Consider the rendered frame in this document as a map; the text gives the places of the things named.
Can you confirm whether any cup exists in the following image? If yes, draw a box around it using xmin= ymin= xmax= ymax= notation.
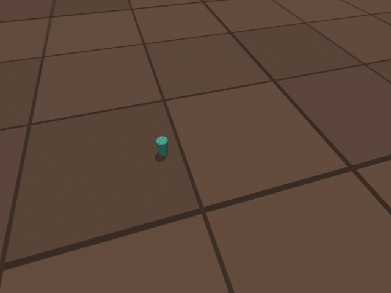
xmin=156 ymin=136 xmax=168 ymax=156

